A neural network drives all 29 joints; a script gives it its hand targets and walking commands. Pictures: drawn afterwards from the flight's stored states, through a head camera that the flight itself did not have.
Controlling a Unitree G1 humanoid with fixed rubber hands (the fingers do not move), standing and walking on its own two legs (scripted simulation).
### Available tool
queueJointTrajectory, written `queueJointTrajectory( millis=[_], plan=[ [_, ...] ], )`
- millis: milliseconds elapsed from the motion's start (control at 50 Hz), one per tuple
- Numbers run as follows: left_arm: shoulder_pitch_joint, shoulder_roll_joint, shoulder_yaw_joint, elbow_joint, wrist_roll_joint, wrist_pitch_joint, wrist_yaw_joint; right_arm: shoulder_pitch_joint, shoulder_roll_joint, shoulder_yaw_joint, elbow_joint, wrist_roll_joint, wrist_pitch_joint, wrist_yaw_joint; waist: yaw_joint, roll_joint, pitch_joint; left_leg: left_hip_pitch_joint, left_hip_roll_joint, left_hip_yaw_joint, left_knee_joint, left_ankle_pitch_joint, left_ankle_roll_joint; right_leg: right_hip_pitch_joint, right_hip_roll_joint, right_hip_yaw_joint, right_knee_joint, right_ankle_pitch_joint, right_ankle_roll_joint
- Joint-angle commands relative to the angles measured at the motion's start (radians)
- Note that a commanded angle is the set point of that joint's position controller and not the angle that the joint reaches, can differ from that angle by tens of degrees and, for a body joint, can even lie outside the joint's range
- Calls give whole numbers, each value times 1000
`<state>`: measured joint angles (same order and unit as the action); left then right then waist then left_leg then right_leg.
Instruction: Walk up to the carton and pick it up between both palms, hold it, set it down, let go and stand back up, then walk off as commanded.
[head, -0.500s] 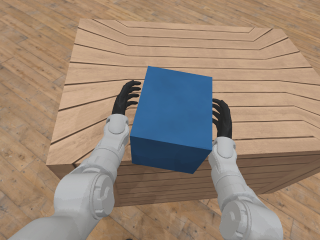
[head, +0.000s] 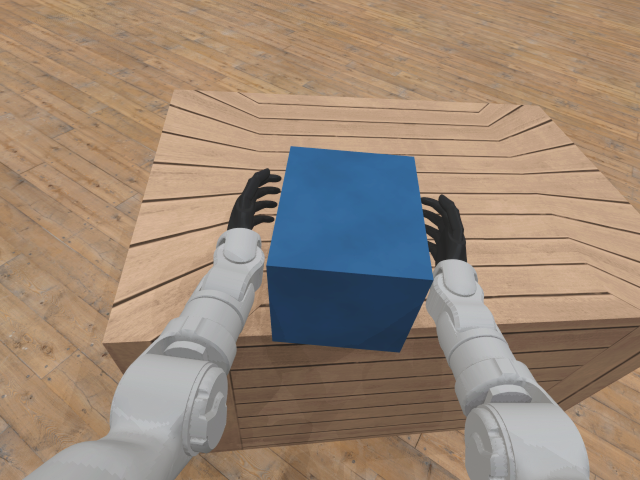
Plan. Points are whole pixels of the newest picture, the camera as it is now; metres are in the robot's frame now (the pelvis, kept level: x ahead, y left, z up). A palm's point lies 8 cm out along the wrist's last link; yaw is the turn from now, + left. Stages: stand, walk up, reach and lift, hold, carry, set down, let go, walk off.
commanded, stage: reach and lift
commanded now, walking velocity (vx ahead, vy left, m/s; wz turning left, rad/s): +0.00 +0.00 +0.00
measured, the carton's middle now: (344, 247) +0.43 -0.03 +0.05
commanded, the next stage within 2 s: hold in 1.30 s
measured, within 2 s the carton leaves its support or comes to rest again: neither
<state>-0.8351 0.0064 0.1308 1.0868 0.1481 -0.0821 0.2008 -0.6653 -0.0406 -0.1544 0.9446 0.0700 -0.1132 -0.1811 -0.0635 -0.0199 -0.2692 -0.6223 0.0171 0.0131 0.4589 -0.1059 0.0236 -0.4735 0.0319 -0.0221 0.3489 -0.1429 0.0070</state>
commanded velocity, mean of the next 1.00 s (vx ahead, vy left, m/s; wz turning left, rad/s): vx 0.00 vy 0.00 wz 0.00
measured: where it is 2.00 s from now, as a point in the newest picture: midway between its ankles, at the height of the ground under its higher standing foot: outside the picture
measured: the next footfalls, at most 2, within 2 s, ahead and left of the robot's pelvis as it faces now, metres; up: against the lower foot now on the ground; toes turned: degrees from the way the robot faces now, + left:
none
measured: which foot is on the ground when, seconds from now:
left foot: down 0.00-1.00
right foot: down 0.00-1.00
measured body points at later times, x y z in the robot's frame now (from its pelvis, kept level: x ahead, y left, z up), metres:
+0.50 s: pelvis -0.01 +0.00 +0.01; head -0.06 +0.04 +0.45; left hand +0.41 +0.13 +0.18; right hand +0.39 -0.14 +0.17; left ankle +0.06 +0.08 -0.74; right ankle +0.00 -0.14 -0.74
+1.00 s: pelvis +0.00 -0.01 +0.01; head -0.05 +0.03 +0.45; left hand +0.41 +0.14 +0.19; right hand +0.40 -0.14 +0.17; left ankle +0.06 +0.08 -0.74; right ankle +0.00 -0.14 -0.74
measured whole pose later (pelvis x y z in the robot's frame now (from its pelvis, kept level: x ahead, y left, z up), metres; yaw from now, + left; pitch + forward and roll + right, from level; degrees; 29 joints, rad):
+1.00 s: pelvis +0.00 -0.01 +0.01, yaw +1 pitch +3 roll -3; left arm -0.83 0.01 0.24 0.70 0.23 0.44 0.12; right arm -0.77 -0.02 -0.12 0.89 0.12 0.19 -0.20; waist -0.06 -0.04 -0.19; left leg -0.36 0.02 0.01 0.43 -0.12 0.03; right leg -0.20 0.03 -0.02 0.31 -0.16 0.01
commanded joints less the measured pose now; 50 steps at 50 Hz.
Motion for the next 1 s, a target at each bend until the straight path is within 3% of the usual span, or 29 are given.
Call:
queueJointTrajectory(
  millis=[0,20,60,80,120,140,160,220,260,280,300,320,340,360,380,420,460,520,560,600,620,660,720,740,780,820,860,960,980],
  plan=[
    [-743,-859,-373,-381,-53,42,-157,-1013,695,411,-394,59,40,187,78,78,-604,685,-5,-57,-32,126,-71,149,37,-19,-45,24,-30],
    [-673,-896,-420,-446,-78,60,-141,-975,693,445,-433,95,47,186,74,104,-651,739,-3,-66,-12,237,-85,154,49,-25,-36,89,-36],
    [-654,-844,-344,-387,-29,115,-152,-979,685,438,-416,107,85,170,110,59,-578,709,-12,-57,-28,177,-65,184,44,-9,-55,73,-22],
    [-670,-851,-370,-489,-59,123,-156,-954,703,453,-470,119,95,162,94,76,-658,731,-18,-62,-15,243,-67,236,48,-5,-33,178,-21],
    [-600,-804,-273,-425,-19,181,-171,-963,657,423,-435,114,136,154,112,0,-480,711,-9,-61,-58,139,-38,226,39,3,-70,58,-11],
    [-641,-783,-263,-411,-10,204,-176,-994,642,408,-394,108,146,158,127,28,-473,702,-8,-47,-73,82,-39,193,37,4,-82,-12,-12],
    [-628,-784,-237,-374,-1,226,-182,-992,616,356,-354,99,158,160,103,7,-422,697,-8,-59,-93,41,-39,194,40,-4,-86,-55,-14],
    [-684,-747,-180,-460,16,266,-206,-1001,629,334,-336,93,181,152,122,0,-350,704,-7,-44,-117,20,-31,236,34,5,-86,-79,-7],
    [-577,-784,-218,-458,22,308,-210,-978,609,345,-393,115,198,145,85,39,-333,739,-10,-57,-108,84,-45,256,37,-1,-90,-9,-15],
    [-669,-800,-250,-561,-14,301,-207,-999,644,371,-420,131,198,147,94,60,-400,759,-12,-52,-93,115,-51,260,42,-3,-75,25,-18],
    [-649,-785,-226,-462,11,325,-206,-1000,597,325,-362,112,209,151,79,76,-346,746,-9,-57,-109,53,-62,233,40,-4,-96,-50,-27],
    [-658,-812,-263,-525,-16,334,-210,-944,589,301,-318,102,217,147,38,121,-317,770,0,-57,-111,87,-75,241,37,-5,-91,-1,-31],
    [-611,-769,-187,-417,31,359,-224,-1014,583,307,-353,111,215,147,95,59,-262,739,-6,-49,-130,22,-49,266,33,6,-108,-85,-21],
    [-590,-752,-171,-462,38,378,-233,-978,576,280,-309,102,225,145,75,67,-226,745,-2,-47,-135,27,-54,292,31,1,-108,-72,-24],
    [-569,-735,-143,-448,60,394,-242,-995,615,313,-348,108,230,137,98,22,-204,733,-5,-39,-138,26,-34,323,27,4,-110,-64,-14],
    [-566,-715,-89,-398,91,421,-259,-964,559,250,-274,84,251,140,74,51,-102,711,-8,-35,-174,-35,-37,307,25,-4,-129,-129,-11],
    [-662,-751,-123,-501,56,420,-261,-1023,604,270,-306,103,244,143,75,48,-144,716,-1,-35,-169,-27,-45,311,31,-10,-109,-118,-15],
    [-617,-778,-166,-481,54,447,-250,-1021,582,259,-308,86,241,152,50,100,-138,708,12,-43,-186,-53,-67,302,33,-23,-111,-144,-29],
    [-568,-788,-163,-432,64,460,-244,-1057,587,284,-368,106,241,157,68,83,-154,708,4,-48,-179,-46,-59,296,28,-21,-121,-143,-27],
    [-575,-810,-191,-507,38,462,-239,-1042,569,267,-372,96,240,156,37,95,-197,736,15,-46,-173,-45,-70,313,33,-25,-119,-134,-33],
    [-563,-788,-161,-446,48,470,-244,-1033,564,257,-341,84,252,155,36,59,-121,710,15,-49,-184,-85,-57,303,25,-20,-129,-163,-33],
    [-543,-787,-153,-448,66,483,-246,-1010,552,250,-336,84,254,150,38,90,-101,690,8,-41,-189,-81,-62,325,30,-26,-125,-148,-36],
    [-543,-765,-160,-491,50,494,-253,-1073,586,309,-429,122,250,146,68,58,-158,729,-7,-28,-151,7,-45,336,27,-26,-124,-92,-15],
    [-574,-785,-173,-548,36,485,-249,-1060,593,309,-437,120,253,141,51,47,-221,764,-3,-33,-144,48,-49,349,32,-32,-117,-67,-12],
    [-624,-755,-178,-540,28,483,-245,-1112,598,322,-463,113,253,147,72,49,-216,721,-8,-31,-156,-28,-39,327,28,-24,-125,-138,-14],
    [-616,-807,-247,-560,-2,489,-238,-1114,596,315,-497,130,241,143,39,96,-263,759,3,-48,-135,27,-64,327,31,-29,-109,-67,-19],
    [-607,-823,-260,-602,-6,489,-228,-1075,591,308,-480,123,248,141,29,105,-267,796,6,-49,-124,109,-73,319,39,-34,-107,-27,-18],
    [-556,-779,-198,-539,34,523,-235,-1043,557,288,-437,115,261,135,44,67,-171,767,2,-38,-151,-9,-50,307,25,-31,-129,-113,-15],
    [-524,-795,-222,-564,45,536,-243,-1000,545,295,-440,131,255,127,26,94,-171,781,4,-42,-143,50,-65,343,31,-38,-121,-50,-14]
  ],
)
